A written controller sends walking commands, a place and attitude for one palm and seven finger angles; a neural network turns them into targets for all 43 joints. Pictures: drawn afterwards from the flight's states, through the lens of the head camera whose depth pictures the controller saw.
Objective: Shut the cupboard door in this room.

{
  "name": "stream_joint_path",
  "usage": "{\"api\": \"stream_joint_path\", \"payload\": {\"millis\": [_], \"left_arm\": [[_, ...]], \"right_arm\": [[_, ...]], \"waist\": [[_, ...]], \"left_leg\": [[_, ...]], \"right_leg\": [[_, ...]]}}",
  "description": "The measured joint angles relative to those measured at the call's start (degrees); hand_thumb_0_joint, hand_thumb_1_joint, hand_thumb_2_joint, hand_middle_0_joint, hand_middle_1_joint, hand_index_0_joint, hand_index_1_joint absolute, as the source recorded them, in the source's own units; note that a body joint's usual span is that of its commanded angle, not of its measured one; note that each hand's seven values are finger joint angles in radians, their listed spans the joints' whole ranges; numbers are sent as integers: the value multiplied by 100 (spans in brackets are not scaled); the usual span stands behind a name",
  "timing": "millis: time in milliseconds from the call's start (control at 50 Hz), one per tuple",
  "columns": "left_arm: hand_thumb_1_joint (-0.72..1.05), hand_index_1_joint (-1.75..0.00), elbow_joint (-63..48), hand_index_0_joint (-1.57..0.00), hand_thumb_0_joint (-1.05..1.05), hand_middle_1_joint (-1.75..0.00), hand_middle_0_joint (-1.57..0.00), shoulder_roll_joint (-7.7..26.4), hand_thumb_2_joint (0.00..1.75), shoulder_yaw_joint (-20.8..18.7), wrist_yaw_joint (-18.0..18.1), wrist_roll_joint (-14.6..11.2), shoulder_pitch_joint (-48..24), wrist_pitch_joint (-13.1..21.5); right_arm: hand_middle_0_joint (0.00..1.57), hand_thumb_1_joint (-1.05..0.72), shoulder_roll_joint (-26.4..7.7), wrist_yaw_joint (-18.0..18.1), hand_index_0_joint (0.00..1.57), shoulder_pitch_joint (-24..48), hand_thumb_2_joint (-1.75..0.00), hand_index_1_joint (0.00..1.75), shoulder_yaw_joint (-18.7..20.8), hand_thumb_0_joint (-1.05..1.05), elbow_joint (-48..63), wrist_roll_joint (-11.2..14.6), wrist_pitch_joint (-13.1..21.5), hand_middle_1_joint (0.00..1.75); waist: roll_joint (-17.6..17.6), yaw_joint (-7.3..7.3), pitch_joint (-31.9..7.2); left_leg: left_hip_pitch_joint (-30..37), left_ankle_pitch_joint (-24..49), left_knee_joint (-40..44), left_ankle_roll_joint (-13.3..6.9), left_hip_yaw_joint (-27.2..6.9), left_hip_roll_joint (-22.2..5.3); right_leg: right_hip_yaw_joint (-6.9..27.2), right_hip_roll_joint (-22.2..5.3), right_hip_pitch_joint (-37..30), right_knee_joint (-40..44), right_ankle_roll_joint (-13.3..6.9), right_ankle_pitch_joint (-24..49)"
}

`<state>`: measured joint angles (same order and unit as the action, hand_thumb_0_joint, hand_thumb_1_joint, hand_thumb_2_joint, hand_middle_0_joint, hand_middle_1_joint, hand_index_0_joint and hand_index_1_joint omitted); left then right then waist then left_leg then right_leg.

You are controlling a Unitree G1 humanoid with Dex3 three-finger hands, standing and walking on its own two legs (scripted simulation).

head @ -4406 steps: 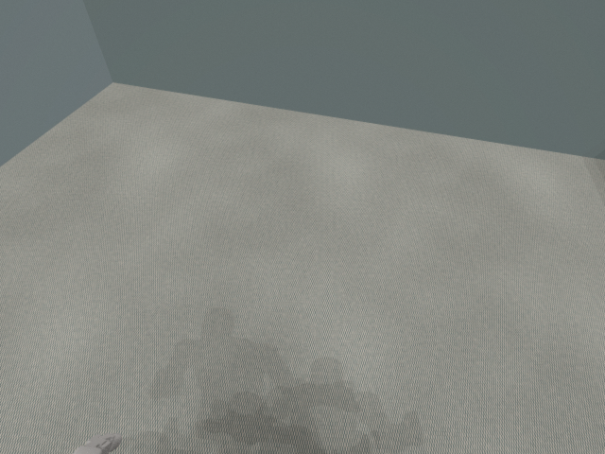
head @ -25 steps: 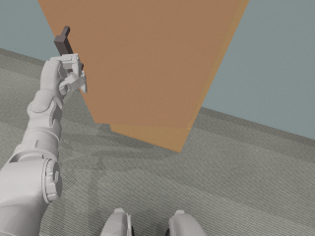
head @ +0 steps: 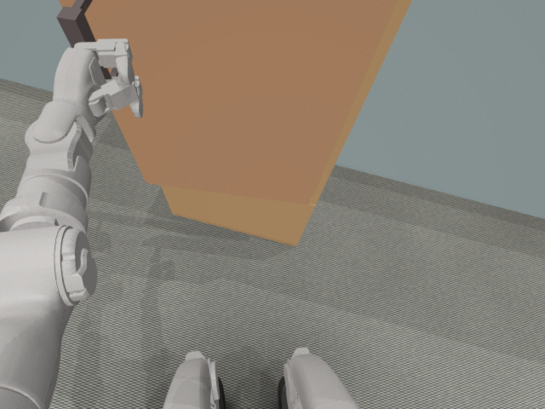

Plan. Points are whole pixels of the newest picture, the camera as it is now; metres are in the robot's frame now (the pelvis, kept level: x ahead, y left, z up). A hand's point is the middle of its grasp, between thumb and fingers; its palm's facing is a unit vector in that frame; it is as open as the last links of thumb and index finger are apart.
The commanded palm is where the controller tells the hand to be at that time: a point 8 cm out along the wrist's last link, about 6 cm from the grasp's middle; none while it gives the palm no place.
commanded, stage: push the door shut along its arc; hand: left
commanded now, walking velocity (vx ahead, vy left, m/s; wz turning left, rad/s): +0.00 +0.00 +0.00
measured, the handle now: (96, 50) +0.61 +0.19 +0.11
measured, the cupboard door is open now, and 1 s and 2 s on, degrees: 8 0 0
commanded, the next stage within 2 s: pull the fist back off the door in 0.82 s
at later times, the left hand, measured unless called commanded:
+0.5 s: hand (166, 56) +0.59 +0.10 +0.11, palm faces -0.31 -0.95 -0.02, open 3.1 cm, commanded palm +0.60 +0.13 +0.11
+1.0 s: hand (179, 43) +0.61 +0.08 +0.12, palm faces -0.23 -0.97 +0.08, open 3.4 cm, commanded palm +0.62 +0.08 +0.11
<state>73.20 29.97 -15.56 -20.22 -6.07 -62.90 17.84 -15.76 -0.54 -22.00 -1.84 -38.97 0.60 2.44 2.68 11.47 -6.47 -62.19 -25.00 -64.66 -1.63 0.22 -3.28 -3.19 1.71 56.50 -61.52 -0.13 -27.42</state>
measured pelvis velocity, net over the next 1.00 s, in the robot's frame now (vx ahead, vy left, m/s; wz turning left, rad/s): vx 0.00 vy -0.01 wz -0.02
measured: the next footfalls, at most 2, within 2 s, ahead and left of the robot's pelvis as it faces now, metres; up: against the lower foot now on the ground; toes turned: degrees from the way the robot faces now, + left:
none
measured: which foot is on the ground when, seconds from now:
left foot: down 0.00-1.00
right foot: down 0.00-1.00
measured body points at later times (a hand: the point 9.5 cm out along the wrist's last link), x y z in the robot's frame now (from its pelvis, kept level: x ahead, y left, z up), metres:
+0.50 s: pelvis +0.00 +0.00 -0.02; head +0.18 +0.01 +0.40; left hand +0.60 +0.15 +0.12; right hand -0.05 -0.26 -0.11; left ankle +0.05 +0.10 -0.65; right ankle +0.01 -0.13 -0.65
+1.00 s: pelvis +0.00 -0.01 -0.03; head +0.19 +0.02 +0.38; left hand +0.62 +0.13 +0.12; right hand -0.04 -0.27 -0.12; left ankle +0.05 +0.10 -0.65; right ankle +0.01 -0.13 -0.65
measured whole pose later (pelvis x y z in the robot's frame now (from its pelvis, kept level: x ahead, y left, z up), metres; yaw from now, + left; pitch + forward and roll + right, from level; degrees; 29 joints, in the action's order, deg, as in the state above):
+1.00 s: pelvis +0.00 -0.01 -0.03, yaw -1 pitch +30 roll -6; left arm 79.8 33.3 -15.3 -15.2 -1.8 -85.5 7.7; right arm -15.7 -0.3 -23.2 -2.2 -40.3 -2.8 5.5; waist 3.7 16.4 -6.0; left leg -74.8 -26.8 -71.3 -0.9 -2.2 -4.1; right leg -5.2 2.7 68.1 -67.0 -0.9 -29.1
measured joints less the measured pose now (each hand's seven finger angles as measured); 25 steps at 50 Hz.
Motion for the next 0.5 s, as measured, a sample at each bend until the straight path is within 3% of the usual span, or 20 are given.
{"api": "stream_joint_path", "payload": {"millis": [280, 440, 500], "left_arm": [[91, -150, 379, -130, 1, -150, -130, 384, 90, 48, -158, 296, -962, -263], [90, -150, 496, -130, 1, -150, -130, 668, 90, -230, -228, 540, -1405, -471], [89, -150, 419, -130, 2, -150, -130, 735, 91, -223, -279, 592, -1409, -493]], "right_arm": [[20, -90, -25, 12, 20, -55, -90, 30, -58, 0, 24, -70, 39, 30], [20, -90, -24, 49, 20, -121, -90, 30, -95, 0, 90, -131, 55, 30], [20, -90, 8, 37, 20, -206, -90, 30, -68, 0, 76, -155, 32, 30]], "waist": [[41, 286, 64], [90, 533, 81], [115, 528, 78]], "left_leg": [[-542, -66, -292, -3, -35, -51], [-837, -144, -455, 0, -17, -122], [-872, -172, -476, 7, -1, -134]], "right_leg": [[-23, 49, 526, -254, -5, -45], [7, 114, 839, -394, -13, -84], [24, 125, 886, -422, -17, -107]]}}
